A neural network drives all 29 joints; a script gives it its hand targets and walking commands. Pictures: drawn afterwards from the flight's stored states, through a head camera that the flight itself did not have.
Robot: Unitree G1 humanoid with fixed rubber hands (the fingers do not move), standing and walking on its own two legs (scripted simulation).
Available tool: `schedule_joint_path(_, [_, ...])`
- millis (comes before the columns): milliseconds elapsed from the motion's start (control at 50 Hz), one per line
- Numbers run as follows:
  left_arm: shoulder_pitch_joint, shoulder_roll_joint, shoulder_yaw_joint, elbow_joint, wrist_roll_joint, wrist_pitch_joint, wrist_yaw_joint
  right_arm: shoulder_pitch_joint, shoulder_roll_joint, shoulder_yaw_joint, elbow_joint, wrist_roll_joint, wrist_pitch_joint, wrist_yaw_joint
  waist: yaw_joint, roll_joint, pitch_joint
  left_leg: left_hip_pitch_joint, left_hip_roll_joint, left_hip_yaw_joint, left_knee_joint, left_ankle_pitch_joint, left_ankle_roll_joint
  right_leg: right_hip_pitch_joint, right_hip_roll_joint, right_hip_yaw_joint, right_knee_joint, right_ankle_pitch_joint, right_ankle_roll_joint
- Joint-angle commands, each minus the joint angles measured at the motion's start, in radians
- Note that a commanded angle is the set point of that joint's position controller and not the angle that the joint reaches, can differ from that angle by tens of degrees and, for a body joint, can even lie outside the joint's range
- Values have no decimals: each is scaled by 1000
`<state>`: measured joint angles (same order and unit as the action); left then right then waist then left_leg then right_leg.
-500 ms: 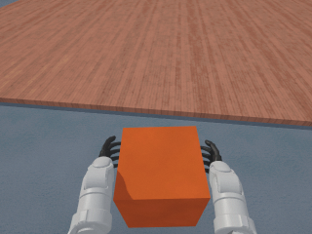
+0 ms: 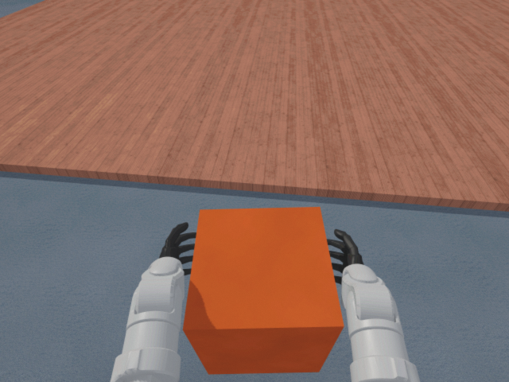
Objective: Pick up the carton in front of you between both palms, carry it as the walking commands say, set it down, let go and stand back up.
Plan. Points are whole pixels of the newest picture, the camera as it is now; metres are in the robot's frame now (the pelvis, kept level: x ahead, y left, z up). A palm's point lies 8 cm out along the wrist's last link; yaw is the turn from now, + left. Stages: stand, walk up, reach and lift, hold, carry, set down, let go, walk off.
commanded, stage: reach and lift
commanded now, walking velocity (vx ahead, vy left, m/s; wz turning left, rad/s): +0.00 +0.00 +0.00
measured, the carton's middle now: (261, 294) +0.29 +0.00 -0.05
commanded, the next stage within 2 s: hold in 0.26 s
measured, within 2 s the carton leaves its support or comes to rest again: neither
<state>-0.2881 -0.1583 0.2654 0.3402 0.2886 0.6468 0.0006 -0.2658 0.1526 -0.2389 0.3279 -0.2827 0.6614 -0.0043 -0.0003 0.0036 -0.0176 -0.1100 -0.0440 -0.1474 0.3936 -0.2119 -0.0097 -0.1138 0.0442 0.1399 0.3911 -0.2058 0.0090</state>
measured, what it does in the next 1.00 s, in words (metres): stands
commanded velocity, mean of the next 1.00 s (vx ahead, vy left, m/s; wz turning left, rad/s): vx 0.14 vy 0.00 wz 0.00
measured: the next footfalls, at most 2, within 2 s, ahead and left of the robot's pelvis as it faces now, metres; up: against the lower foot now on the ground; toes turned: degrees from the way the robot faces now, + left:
right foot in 1.14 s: +0.13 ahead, -0.10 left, +0.00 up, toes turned -8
left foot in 1.42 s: +0.34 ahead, +0.13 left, +0.00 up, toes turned +11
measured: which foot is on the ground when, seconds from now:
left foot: down 0.00-1.00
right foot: down 0.00-0.96, up 0.98-1.00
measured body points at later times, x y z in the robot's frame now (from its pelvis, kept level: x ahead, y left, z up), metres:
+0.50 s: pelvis +0.00 +0.00 +0.00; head -0.06 +0.00 +0.45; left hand +0.30 +0.16 +0.05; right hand +0.29 -0.15 +0.04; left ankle +0.01 +0.13 -0.74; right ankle +0.01 -0.13 -0.74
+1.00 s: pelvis +0.03 +0.02 -0.01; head -0.02 +0.02 +0.44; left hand +0.33 +0.17 +0.06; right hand +0.33 -0.13 +0.06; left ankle +0.01 +0.14 -0.75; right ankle +0.01 -0.13 -0.74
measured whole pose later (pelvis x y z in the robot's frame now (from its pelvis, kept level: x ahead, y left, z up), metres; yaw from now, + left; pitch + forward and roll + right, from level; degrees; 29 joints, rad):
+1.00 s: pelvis +0.03 +0.02 -0.01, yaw +0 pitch +2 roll +0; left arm -0.24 -0.13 0.17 0.02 0.20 0.90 0.04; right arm -0.24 0.13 -0.16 0.05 -0.17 0.90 -0.04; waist 0.00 -0.03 -0.15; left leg -0.25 0.00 0.01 0.53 -0.30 0.00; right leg -0.29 -0.04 0.03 0.62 -0.40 0.01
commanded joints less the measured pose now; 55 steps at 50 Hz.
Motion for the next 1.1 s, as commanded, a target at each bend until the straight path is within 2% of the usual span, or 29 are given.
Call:
schedule_joint_path(0, [-421, -955, -544, 0, -244, -9, -252, -494, 947, 543, -54, 256, -30, 247, 0, -6, -247, 61, -55, 71, -50, 235, -13, 93, 50, -64, -47, 235, 14])
schedule_joint_path(220, [-409, -953, -557, -38, -255, 19, -249, -487, 934, 553, -96, 266, -3, 248, 0, -1, -226, 77, -55, 66, -61, 241, -15, 100, 53, -64, -58, 226, 11])
schedule_joint_path(320, [-419, -965, -622, -122, -295, 47, -244, -503, 942, 624, -184, 310, 25, 245, 3, -2, -271, 118, -54, 59, -66, 298, -17, 134, 55, -62, -66, 277, 15])
schedule_joint_path(460, [-421, -916, -546, -63, -253, 93, -244, -499, 894, 542, -120, 264, 70, 244, 1, 0, -131, 66, -47, 72, -97, 127, -14, 91, 48, -68, -93, 111, 6])
schedule_joint_path(720, [-519, -943, -544, -35, -253, 77, -256, -600, 927, 542, -92, 266, 55, 254, 3, -1, -177, 61, -43, 76, -83, 79, -7, 93, 43, -73, -81, 72, 5])
schedule_joint_path(740, [-517, -933, -550, -46, -261, 81, -254, -599, 919, 550, -99, 269, 59, 253, 0, -27, -168, -72, 105, 33, -13, -102, 12, -30, -116, -28, -18, -110, -3])
schedule_joint_path(760, [-514, -930, -549, -59, -261, 82, -251, -597, 911, 549, -113, 272, 60, 249, 6, -30, -190, -86, 94, 16, -22, -275, 13, -70, -115, 8, -50, -306, -13])
schedule_joint_path(780, [-516, -929, -568, -84, -271, 86, -246, -601, 915, 568, -138, 287, 62, 244, 3, -36, -175, -134, 79, 28, -14, -426, 15, -119, -111, 16, -69, -485, -22])
schedule_joint_path(800, [-531, -935, -591, -115, -284, 91, -241, -615, 918, 589, -169, 302, 66, 240, 1, -48, -161, -174, 72, 45, 14, -476, 11, -141, -120, 28, -75, -548, -31])
schedule_joint_path(860, [-499, -923, -662, -200, -330, 129, -218, -610, 917, 667, -255, 360, 107, 225, 9, -119, -249, -199, 41, 162, 178, -215, 0, -84, -196, 84, -94, -418, -78])
schedule_joint_path(880, [-489, -914, -691, -236, -347, 151, -209, -607, 915, 697, -289, 386, 128, 221, 7, -142, -273, -195, 27, 192, 165, -202, 0, -79, -215, 95, -96, -425, -93])
schedule_joint_path(900, [-486, -899, -720, -279, -365, 179, -200, -608, 908, 724, -324, 411, 154, 217, 6, -141, -279, -170, 24, 203, 125, -221, 2, -104, -215, 78, -88, -455, -97])
schedule_joint_path(920, [-493, -879, -743, -321, -384, 210, -191, -616, 893, 741, -352, 431, 182, 211, 4, -112, -271, -121, 34, 194, 72, -255, 8, -163, -195, 33, -63, -480, -85])
schedule_joint_path(940, [-508, -862, -764, -352, -403, 242, -184, -619, 873, 750, -372, 445, 213, 204, 1, -37, -243, -68, 91, 114, -8, -326, 24, -253, -153, -42, 21, -466, -60])
schedule_joint_path(960, [-526, -852, -784, -381, -423, 275, -178, -595, 854, 757, -379, 456, 245, 195, -9, 134, -218, -11, 226, -97, -119, -455, 74, -374, -92, -149, 220, -385, -17])
schedule_joint_path(980, [-529, -849, -795, -393, -445, 310, -173, -561, 833, 758, -386, 461, 277, 185, -18, 255, -181, 77, 335, -279, -211, -478, 133, -529, -44, -242, 373, -296, 11])
schedule_joint_path(1000, [-538, -849, -820, -420, -478, 341, -173, -532, 813, 764, -417, 466, 306, 173, -27, 250, -141, 104, 379, -343, -216, -344, 186, -597, -77, -231, 360, -301, 5])
schedule_joint_path(1020, [-542, -864, -848, -441, -517, 366, -174, -536, 799, 769, -469, 474, 333, 162, -28, 202, -156, 110, 371, -294, -188, -204, 198, -572, -91, -223, 325, -312, 0])
schedule_joint_path(1040, [-530, -876, -867, -460, -551, 388, -174, -542, 800, 783, -517, 493, 360, 153, -28, 167, -200, 123, 345, -205, -154, -109, 188, -516, -84, -237, 256, -290, -1])
schedule_joint_path(1080, [-482, -894, -881, -499, -588, 424, -172, -535, 819, 817, -597, 533, 405, 145, -18, 152, -273, 77, 264, -13, -77, 6, 136, -314, -27, -321, 88, -129, 3])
